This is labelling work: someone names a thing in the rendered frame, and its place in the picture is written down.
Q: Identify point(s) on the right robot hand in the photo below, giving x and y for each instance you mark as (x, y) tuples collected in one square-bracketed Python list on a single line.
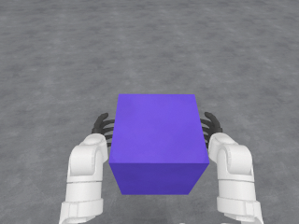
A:
[(214, 126)]

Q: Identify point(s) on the right robot forearm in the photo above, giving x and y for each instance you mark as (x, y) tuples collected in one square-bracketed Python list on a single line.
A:
[(237, 197)]

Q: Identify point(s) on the carton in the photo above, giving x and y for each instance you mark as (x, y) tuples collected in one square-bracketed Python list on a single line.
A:
[(158, 145)]

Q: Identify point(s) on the left robot forearm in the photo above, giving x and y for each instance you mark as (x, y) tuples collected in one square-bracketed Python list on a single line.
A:
[(83, 194)]

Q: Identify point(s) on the left robot hand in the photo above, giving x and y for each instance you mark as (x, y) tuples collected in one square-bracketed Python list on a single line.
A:
[(99, 125)]

